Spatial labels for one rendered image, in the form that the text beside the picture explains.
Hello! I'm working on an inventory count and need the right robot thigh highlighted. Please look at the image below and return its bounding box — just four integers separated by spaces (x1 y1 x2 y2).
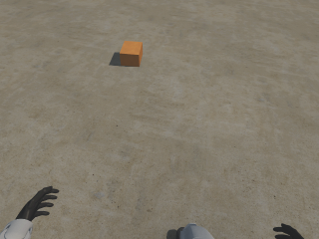
179 225 214 239

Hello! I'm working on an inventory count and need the right robot hand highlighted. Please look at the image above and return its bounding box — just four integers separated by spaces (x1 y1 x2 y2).
273 223 304 239

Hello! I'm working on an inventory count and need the carton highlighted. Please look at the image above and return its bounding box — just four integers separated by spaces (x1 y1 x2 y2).
120 41 143 67

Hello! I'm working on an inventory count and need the robot left forearm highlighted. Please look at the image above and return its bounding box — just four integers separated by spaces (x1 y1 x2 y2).
0 218 34 239

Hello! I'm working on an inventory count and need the left robot hand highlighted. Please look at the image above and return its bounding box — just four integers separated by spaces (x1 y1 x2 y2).
15 186 59 222

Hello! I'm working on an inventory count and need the robot right shin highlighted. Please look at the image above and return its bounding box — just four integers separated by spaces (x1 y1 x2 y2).
183 223 196 229

